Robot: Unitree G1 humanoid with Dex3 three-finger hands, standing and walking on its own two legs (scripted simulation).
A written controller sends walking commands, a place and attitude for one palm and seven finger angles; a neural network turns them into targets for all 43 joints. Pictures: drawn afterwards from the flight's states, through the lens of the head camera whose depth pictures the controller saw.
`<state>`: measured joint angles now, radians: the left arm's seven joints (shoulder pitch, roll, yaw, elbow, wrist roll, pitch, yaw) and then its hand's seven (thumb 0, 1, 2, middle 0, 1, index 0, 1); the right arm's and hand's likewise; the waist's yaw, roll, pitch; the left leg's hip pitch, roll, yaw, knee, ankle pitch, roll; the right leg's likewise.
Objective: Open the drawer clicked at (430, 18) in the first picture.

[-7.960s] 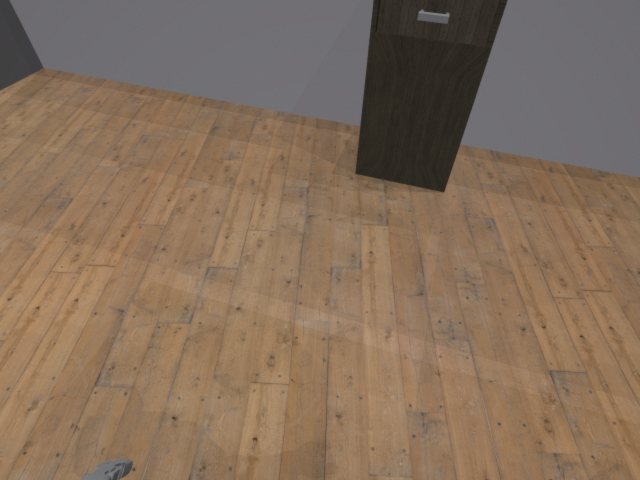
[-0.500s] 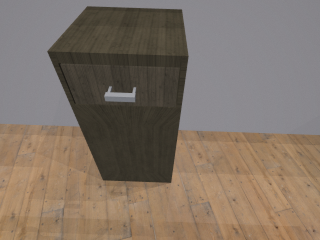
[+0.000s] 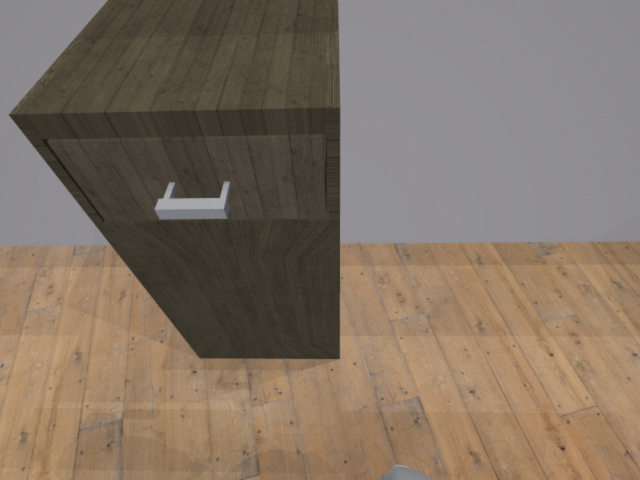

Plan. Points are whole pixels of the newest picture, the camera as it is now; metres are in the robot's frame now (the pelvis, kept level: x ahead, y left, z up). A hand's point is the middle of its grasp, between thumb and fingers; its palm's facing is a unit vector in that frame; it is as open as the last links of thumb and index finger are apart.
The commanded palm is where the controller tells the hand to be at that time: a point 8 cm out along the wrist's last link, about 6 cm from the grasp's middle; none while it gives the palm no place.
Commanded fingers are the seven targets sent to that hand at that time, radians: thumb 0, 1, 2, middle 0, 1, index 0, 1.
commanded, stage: come to a stop and stand still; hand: left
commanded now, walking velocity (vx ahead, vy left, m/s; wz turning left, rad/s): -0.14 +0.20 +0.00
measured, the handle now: (196, 198) +0.51 +0.22 +0.03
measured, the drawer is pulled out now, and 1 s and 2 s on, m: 0.00 0.00 0.00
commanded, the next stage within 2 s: none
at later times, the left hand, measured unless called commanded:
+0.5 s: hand out of the picture -0.05 +0.19 -0.15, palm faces +0.06 -0.98 -0.19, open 7.3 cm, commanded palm none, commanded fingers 0.00 0.90 0.90 -0.20 -0.30 -0.20 -0.30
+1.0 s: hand out of the picture -0.07 +0.13 -0.17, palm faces +0.04 -0.99 -0.14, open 7.3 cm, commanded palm none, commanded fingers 0.00 0.90 0.90 -0.20 -0.30 -0.20 -0.30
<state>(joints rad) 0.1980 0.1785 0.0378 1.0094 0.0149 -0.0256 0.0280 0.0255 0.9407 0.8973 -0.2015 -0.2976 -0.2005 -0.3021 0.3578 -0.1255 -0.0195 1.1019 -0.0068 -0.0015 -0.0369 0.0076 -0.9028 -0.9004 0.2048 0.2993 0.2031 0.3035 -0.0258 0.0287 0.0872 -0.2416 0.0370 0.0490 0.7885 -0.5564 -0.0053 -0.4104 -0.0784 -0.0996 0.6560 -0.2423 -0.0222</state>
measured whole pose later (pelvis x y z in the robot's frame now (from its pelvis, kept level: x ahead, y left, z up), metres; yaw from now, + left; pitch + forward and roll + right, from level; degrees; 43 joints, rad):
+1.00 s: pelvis -0.07 -0.02 +0.01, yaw -1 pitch -2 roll +0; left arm 0.35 0.12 -0.02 1.09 0.01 -0.01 0.05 0.01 0.91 0.90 -0.21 -0.30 -0.20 -0.30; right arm 0.29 -0.15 0.01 1.08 -0.02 0.00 -0.04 0.02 -0.93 -0.90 0.20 0.30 0.20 0.30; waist 0.01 -0.02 -0.02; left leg -0.20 0.01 0.05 0.53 -0.29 0.02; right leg -0.14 0.07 -0.07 0.47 -0.29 -0.08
